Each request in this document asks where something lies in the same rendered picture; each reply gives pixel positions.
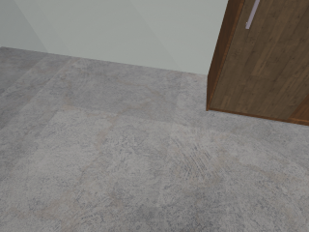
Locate wardrobe door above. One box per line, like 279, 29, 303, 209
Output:
210, 0, 309, 120
290, 94, 309, 121

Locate handle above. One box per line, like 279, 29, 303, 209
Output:
245, 0, 260, 29

